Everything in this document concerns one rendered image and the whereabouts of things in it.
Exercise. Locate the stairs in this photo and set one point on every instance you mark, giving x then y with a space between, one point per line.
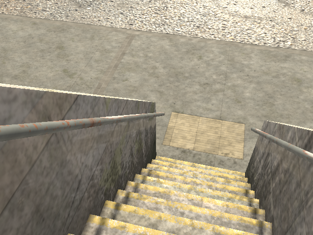
173 197

